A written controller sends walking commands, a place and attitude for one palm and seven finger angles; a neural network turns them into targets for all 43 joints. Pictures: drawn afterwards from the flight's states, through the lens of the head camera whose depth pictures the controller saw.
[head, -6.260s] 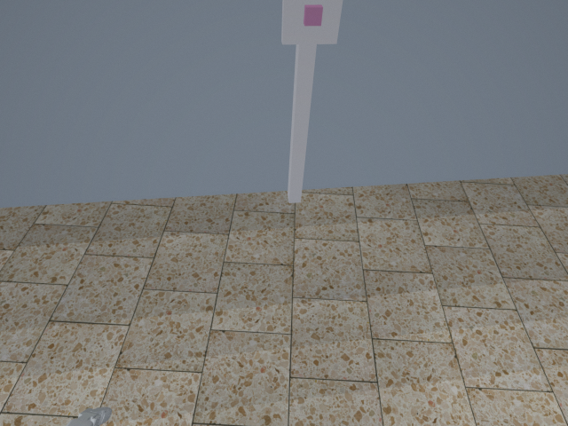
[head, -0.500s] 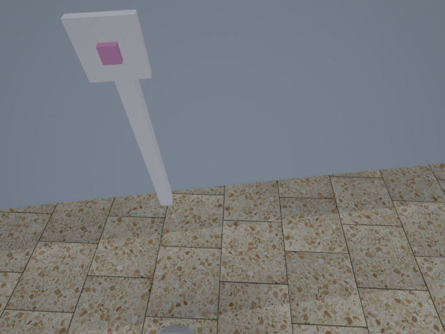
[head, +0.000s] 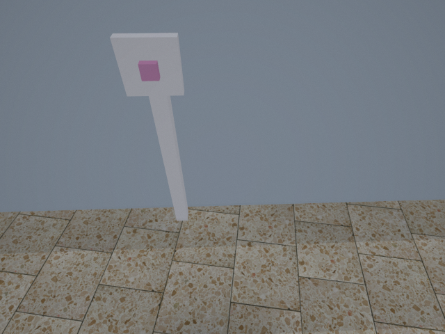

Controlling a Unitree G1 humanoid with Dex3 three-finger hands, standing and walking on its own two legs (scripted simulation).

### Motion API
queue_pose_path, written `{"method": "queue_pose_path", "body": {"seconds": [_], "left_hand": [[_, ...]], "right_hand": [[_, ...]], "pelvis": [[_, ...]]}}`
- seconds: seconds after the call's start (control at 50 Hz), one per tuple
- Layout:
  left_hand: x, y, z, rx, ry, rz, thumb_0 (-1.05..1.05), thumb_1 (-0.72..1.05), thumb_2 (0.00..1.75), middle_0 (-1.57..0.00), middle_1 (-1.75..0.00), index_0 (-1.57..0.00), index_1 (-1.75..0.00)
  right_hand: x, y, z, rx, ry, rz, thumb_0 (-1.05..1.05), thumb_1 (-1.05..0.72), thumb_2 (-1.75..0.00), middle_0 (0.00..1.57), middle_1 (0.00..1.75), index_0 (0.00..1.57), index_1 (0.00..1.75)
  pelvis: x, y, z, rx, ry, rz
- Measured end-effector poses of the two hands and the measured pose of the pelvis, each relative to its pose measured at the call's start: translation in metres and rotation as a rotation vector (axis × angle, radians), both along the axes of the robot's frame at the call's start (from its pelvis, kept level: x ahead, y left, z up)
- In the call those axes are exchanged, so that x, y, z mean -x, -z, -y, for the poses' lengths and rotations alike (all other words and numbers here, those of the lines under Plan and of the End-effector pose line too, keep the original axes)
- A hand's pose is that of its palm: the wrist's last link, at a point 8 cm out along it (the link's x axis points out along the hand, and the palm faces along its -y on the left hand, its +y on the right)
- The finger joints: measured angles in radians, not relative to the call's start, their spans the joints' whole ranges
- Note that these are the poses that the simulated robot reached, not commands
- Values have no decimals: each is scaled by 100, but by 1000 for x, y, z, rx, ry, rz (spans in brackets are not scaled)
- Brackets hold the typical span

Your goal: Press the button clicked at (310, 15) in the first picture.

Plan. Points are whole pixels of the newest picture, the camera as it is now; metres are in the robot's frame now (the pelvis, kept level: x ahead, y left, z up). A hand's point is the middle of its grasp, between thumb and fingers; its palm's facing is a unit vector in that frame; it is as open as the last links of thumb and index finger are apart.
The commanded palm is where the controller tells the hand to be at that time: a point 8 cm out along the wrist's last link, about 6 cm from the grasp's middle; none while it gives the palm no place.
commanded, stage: take the last steps up to it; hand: left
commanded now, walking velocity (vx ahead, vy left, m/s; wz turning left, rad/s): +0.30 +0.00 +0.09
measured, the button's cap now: (149, 70) +0.78 +0.25 +0.10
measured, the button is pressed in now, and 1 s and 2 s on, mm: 0 0 0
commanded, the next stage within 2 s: come to a stop and stand still in 0.78 s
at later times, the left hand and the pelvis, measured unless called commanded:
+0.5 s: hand out of the picture +0.00 +0.16 -0.18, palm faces +0.19 -0.97 -0.12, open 7.3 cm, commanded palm none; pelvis +0.13 +0.04 -0.02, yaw +4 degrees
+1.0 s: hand (148, 245) +0.36 +0.21 -0.16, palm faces +0.02 -0.97 -0.23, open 7.3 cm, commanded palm none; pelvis +0.28 +0.03 -0.01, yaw +1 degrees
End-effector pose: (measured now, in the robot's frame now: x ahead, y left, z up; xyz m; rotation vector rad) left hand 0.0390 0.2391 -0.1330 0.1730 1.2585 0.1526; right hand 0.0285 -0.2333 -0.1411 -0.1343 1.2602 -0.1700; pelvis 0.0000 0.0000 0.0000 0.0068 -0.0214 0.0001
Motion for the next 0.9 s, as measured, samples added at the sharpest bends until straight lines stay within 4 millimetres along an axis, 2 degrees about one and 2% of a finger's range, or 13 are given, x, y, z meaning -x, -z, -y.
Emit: {"method": "queue_pose_path", "body": {"seconds": [0.06, 0.12, 0.24, 0.3, 0.36, 0.44, 0.5, 0.54, 0.58, 0.62, 0.72, 0.8, 0.9], "left_hand": [[-10, 3, 17, -3, -3, 45, 0, 91, 90, -20, -30, -20, -30], [-4, -1, 27, -5, -61, 58, 0, 92, 90, -20, -30, -20, -30], [32, -4, 41, 16, -116, -101, 0, 92, 90, -20, -30, -20, -30], [48, -3, 48, 43, -146, -183, 0, 92, 90, -20, -30, -20, -30], [58, 0, 51, 75, -180, -256, 0, 91, 90, -20, -30, -20, -30], [61, 7, 46, 115, -224, -340, 0, 91, 90, -20, -30, -21, -30], [52, 20, 32, 139, -241, -392, 0, 91, 90, -20, -30, -21, -30], [37, 29, 18, 145, -232, -410, 0, 91, 90, -20, -30, -21, -30], [10, 31, 1, 130, -207, -383, 1, 91, 90, -20, -30, -21, -30], [-28, 30, -16, 108, -175, -320, 1, 91, 90, -20, -30, -20, -30], [-133, 17, -50, 50, -118, -101, 1, 91, 90, -19, -30, -20, -30], [-204, 4, -58, 20, -84, 25, 0, 91, 90, -19, -30, -20, -30], [-270, -5, -47, -2, -25, 77, 0, 91, 90, -19, -30, -20, -30]], "right_hand": [[21, 16, 12, -17, 18, -77, 0, -92, -90, 20, 30, 20, 30], [30, 16, 18, -31, 4, -164, 0, -92, -90, 20, 30, 20, 30], [1, 4, 23, -34, 4, -166, 0, -91, -90, 19, 30, 20, 30], [-26, 3, 17, -33, -12, -154, 0, -91, -90, 19, 30, 20, 30], [-64, 2, 4, -34, -44, -130, 0, -91, -90, 19, 30, 20, 30], [-130, 3, -20, -23, -97, -63, 0, -92, -90, 19, 30, 20, 30], [-183, 7, -41, 3, -133, 24, 0, -93, -90, 19, 30, 20, 30], [-208, 8, -53, 20, -136, 83, 0, -92, -90, 19, 30, 20, 30], [-221, 4, -63, 19, -122, 113, 0, -92, -90, 19, 30, 20, 30], [-226, -1, -70, 15, -94, 124, 0, -92, -90, 19, 30, 20, 30], [-230, -11, -67, 32, -54, 100, -2, -96, -89, 20, 30, 20, 30], [-223, -6, -67, 7, -33, 25, -1, -94, -90, 20, 30, 20, 30], [-210, 7, -66, -44, 19, -82, -1, -92, -90, 20, 30, 20, 30]], "pelvis": [[-8, 8, 11, -7, -14, 10], [-19, 4, 17, -2, -29, 15], [-47, -6, 18, -6, -45, 8], [-62, -6, 13, -1, -56, 4], [-80, -4, 4, 5, -64, 0], [-108, 3, -16, 16, -70, -5], [-133, 16, -36, 26, -63, -5], [-144, 22, -46, 20, -58, 2], [-154, 20, -53, 17, -40, 11], [-165, 14, -57, 14, -33, 17], [-193, 1, -63, 0, -32, 11], [-216, -2, -61, -14, -31, 4], [-246, -1, -50, -29, -22, -2]]}}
